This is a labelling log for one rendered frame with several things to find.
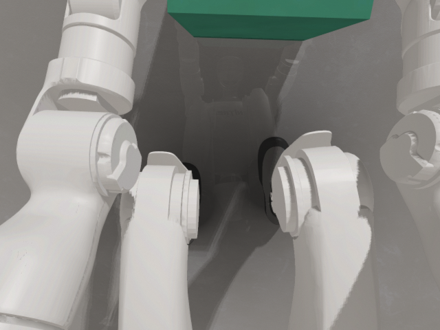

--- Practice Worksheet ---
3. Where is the right robot upper arm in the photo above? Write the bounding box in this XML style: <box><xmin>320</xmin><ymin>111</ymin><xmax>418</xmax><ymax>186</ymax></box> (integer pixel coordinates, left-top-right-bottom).
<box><xmin>379</xmin><ymin>107</ymin><xmax>440</xmax><ymax>291</ymax></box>

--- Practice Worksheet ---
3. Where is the left robot upper arm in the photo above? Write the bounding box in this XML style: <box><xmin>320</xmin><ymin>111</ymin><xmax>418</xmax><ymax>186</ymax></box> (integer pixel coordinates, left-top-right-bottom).
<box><xmin>0</xmin><ymin>110</ymin><xmax>142</xmax><ymax>330</ymax></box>

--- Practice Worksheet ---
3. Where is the carton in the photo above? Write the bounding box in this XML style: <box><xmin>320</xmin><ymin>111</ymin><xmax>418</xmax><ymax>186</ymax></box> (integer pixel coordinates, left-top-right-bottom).
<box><xmin>167</xmin><ymin>0</ymin><xmax>374</xmax><ymax>41</ymax></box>

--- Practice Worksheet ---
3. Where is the robot right forearm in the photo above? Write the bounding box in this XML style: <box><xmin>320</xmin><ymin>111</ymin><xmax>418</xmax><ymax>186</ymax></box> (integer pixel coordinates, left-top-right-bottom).
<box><xmin>395</xmin><ymin>0</ymin><xmax>440</xmax><ymax>116</ymax></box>

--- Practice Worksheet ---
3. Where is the left robot thigh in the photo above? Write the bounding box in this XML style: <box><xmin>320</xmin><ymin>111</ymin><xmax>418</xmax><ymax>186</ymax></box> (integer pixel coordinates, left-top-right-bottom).
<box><xmin>118</xmin><ymin>165</ymin><xmax>199</xmax><ymax>330</ymax></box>

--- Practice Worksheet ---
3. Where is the robot left forearm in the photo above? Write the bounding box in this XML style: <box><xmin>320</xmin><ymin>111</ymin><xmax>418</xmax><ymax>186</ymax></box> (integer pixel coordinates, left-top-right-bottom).
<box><xmin>16</xmin><ymin>0</ymin><xmax>146</xmax><ymax>171</ymax></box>

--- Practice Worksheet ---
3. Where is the right robot shin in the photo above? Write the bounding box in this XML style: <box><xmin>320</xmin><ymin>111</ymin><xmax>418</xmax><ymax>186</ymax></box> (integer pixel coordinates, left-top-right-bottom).
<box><xmin>270</xmin><ymin>131</ymin><xmax>374</xmax><ymax>218</ymax></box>

